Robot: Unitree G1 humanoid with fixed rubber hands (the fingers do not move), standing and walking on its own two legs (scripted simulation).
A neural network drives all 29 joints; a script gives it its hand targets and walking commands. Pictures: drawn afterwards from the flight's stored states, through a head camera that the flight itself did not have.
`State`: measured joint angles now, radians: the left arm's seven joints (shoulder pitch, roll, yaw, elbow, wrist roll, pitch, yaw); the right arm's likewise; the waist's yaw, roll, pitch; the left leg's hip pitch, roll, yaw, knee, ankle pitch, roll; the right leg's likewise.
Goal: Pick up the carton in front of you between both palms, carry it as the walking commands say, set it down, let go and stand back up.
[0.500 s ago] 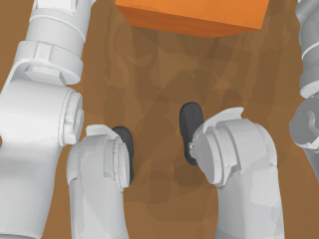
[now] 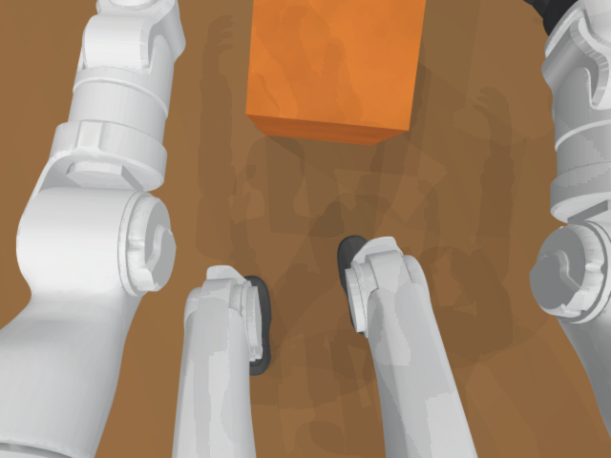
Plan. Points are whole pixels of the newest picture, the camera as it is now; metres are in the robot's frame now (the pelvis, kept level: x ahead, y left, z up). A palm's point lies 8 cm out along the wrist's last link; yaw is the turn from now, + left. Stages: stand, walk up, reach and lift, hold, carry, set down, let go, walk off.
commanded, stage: set down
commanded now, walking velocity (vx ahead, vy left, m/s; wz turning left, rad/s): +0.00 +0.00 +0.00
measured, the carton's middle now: (328, 68) +0.56 -0.11 -0.35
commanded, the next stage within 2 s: let go in 0.46 s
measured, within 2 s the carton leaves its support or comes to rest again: neither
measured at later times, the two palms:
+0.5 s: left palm out of the picture +0.60 +0.07 +0.04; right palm out of the picture +0.51 -0.32 +0.05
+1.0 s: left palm out of the picture +0.43 +0.13 +0.14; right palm out of the picture +0.37 -0.30 +0.15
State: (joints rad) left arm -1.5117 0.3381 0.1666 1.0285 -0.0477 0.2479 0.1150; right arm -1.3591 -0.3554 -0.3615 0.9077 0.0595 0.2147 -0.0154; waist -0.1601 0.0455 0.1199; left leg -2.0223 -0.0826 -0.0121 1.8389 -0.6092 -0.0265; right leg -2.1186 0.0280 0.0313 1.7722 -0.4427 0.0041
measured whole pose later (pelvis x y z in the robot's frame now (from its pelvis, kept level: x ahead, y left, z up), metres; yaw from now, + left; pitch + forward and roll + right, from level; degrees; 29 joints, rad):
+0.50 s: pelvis +0.03 -0.01 +0.13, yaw -1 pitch +47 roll +1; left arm -1.30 0.29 0.21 0.92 0.01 0.27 0.08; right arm -1.17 -0.32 -0.40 0.84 0.03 0.22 0.05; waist -0.15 0.05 -0.03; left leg -1.66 -0.08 -0.06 1.30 -0.46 -0.03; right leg -1.74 0.03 0.03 1.24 -0.32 0.00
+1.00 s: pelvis +0.08 -0.02 +0.25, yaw -2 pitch +27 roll +1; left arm -0.40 0.08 0.18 0.56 0.10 0.12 0.10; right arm -0.35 -0.25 -0.17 0.58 -0.02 0.08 0.13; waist -0.10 0.00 0.01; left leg -0.90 -0.04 -0.07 0.79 -0.36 -0.03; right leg -0.99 0.05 0.04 0.77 -0.25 -0.03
